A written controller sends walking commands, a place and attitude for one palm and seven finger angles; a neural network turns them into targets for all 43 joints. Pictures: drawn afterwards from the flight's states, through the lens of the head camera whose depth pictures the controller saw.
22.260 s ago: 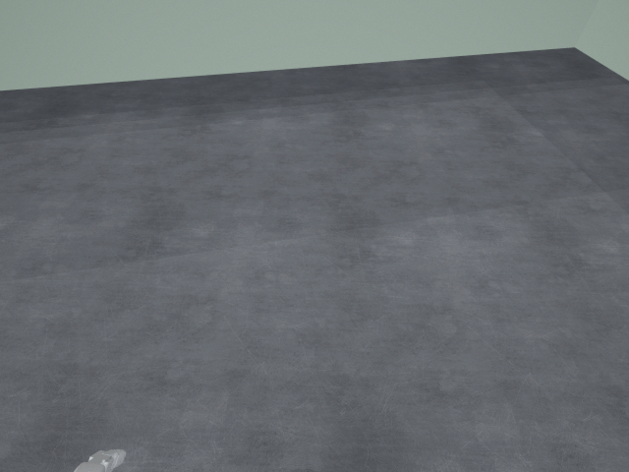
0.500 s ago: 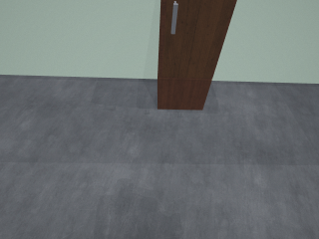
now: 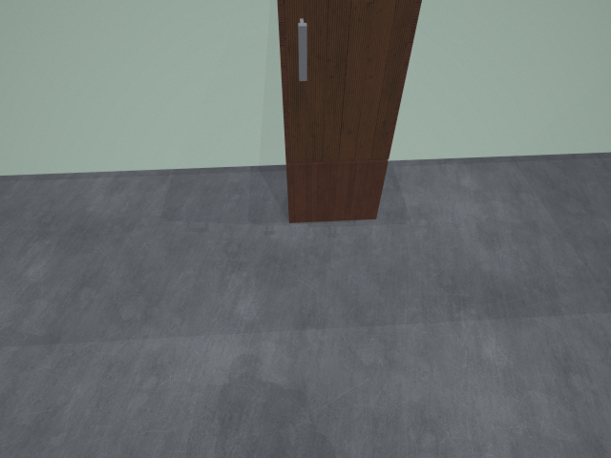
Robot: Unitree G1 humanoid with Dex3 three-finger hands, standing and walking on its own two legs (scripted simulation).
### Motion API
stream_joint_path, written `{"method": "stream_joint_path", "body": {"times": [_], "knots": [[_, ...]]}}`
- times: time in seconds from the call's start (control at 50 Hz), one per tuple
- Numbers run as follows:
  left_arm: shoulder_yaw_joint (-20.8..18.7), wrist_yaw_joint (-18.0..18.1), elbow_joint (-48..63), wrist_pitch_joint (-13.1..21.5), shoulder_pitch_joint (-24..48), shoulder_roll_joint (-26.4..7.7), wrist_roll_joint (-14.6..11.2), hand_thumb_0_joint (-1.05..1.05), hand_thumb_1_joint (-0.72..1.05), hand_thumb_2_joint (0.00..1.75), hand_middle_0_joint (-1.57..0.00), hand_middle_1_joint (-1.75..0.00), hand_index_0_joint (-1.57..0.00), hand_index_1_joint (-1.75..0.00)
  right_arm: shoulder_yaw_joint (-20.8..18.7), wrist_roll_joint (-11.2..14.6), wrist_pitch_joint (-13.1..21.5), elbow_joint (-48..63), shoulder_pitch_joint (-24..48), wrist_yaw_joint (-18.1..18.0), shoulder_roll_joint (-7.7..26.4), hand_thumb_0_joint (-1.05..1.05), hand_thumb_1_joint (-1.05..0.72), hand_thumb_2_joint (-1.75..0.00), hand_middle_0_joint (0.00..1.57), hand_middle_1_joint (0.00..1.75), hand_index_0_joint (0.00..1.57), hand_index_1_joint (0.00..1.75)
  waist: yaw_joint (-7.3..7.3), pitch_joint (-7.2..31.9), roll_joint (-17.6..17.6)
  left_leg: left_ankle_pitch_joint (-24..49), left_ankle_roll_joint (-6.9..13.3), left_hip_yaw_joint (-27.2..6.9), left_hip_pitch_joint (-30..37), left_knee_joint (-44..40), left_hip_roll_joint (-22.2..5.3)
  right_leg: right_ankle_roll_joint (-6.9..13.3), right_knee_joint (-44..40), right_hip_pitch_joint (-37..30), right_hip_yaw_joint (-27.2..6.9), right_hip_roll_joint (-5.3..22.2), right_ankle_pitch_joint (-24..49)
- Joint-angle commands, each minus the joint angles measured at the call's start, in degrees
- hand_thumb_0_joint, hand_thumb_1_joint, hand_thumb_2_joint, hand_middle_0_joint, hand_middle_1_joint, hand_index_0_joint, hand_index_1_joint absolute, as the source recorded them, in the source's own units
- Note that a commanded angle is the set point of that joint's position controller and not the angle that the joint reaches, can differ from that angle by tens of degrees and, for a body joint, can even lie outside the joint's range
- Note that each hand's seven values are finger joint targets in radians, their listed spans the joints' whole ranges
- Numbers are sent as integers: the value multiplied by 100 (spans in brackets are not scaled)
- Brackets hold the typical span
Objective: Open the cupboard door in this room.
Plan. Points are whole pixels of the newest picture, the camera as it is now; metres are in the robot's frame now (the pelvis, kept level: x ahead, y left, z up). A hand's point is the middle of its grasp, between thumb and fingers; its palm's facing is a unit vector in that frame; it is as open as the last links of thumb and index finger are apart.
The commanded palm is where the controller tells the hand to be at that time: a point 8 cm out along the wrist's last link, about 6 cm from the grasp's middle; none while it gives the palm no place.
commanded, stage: stand and wait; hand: left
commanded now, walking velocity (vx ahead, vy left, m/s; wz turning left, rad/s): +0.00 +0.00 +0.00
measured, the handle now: (302, 50) +1.14 +0.06 +0.02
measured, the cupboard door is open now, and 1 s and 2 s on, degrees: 0 0 0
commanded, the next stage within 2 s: look at it before walking up in 0.40 s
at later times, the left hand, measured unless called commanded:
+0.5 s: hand out of the picture -0.02 +0.14 -0.18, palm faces +0.06 -0.99 -0.16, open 7.3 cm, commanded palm none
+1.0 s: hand out of the picture +0.00 +0.17 -0.18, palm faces +0.04 -0.98 -0.19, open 7.3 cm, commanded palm none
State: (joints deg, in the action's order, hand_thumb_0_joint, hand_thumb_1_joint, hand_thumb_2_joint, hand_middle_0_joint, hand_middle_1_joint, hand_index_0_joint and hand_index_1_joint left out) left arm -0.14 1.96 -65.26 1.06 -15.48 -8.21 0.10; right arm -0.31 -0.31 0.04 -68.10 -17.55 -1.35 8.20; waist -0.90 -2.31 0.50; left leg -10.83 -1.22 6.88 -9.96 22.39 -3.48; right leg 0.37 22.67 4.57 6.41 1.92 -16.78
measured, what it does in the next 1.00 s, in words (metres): stands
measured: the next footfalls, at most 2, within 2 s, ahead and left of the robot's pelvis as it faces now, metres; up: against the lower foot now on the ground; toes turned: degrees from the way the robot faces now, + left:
none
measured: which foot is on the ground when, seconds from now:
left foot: down 0.00-1.00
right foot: down 0.00-1.00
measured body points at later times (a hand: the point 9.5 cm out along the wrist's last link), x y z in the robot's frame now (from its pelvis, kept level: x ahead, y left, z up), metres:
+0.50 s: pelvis +0.01 -0.01 +0.00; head +0.02 -0.02 +0.45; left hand -0.02 +0.19 -0.16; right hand +0.01 -0.23 -0.17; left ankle +0.01 +0.13 -0.74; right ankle -0.05 -0.10 -0.74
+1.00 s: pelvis +0.01 +0.00 +0.00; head +0.03 -0.01 +0.45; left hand +0.00 +0.22 -0.16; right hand +0.01 -0.22 -0.16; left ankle +0.01 +0.13 -0.74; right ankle -0.05 -0.10 -0.74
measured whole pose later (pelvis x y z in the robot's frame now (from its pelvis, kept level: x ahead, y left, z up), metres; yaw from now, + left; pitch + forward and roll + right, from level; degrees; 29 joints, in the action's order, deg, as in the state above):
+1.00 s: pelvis +0.01 +0.00 +0.00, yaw +0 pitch -1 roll +0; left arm -0.3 2.0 -64.6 1.2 -16.6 -8.5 0.4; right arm -0.6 -0.3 0.3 -66.3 -14.3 -1.7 8.5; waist -0.2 -3.2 -0.1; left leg -12.6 -1.7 6.3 -9.1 23.5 -4.0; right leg 0.6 21.6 2.6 6.9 1.4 -17.6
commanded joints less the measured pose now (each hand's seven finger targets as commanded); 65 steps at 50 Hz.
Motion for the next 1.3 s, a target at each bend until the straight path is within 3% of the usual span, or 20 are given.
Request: {"method": "stream_joint_path", "body": {"times": [0.0, 0.34, 0.66, 1.06, 1.1, 1.2, 1.28], "knots": [[-75, 58, 90, 37, -568, -532, 1, 0, 90, 90, -20, -30, -20, -30, -60, -7, 129, 173, -226, -54, 383, 0, -90, -90, 20, 30, 20, 30, 116, -70, -121, 1059, 126, -482, 232, -205, -407, 48, -446, 323, -434, 649, 1561], [-65, 93, 54, 36, -807, -351, 37, 0, 90, 90, -20, -30, -20, -30, -98, -7, 80, 178, -211, -87, 282, 0, -90, -90, 20, 30, 20, 30, 76, -313, -170, 969, 128, -439, 304, -55, -407, 63, -497, 563, -458, 616, 1639], [-75, 75, 63, 53, -809, -460, 41, 0, 90, 90, -20, -30, -20, -30, -101, -9, 102, 286, -44, -97, 444, 0, -90, -90, 20, 30, 20, 30, 98, -164, -109, 1166, 143, -430, 401, -25, -418, 68, -465, 387, -468, 621, 1966], [-129, 43, 216, 60, -497, -783, 44, 0, 90, 90, -20, -30, -20, -30, -143, -6, 147, 350, 70, -79, 725, 0, -90, -90, 20, 30, 20, 30, 106, -196, -146, 1140, 188, -510, 349, -169, -433, 69, -516, 285, -423, 627, 1650], [-132, 47, 227, -22, -516, -650, 43, 0, 90, 90, -20, -30, -20, -30, -148, -23, 99, 344, 49, -95, 585, 0, -90, -90, 20, 30, 20, 30, 96, -220, -76, 1173, 153, -363, 397, 18, -472, 64, -380, 452, -523, 613, 1832], [-360, -24, 518, -189, -230, -943, 80, 0, 90, 90, -20, -30, -20, -30, -341, -42, -38, 623, 193, -130, 798, 0, -90, -90, 20, 30, 20, 30, 48, -143, -130, 860, 126, -101, 210, 603, -627, 178, 199, 910, -803, 591, 1953], [-469, -95, 835, -275, -54, -961, 105, 0, 90, 90, -20, -30, -20, -30, -482, -59, -62, 953, 378, -131, 989, 0, -90, -90, 20, 30, 20, 30, 47, -83, 139, 331, 298, -332, 201, 515, -959, 143, 846, 1558, -897, 301, 1354]]}}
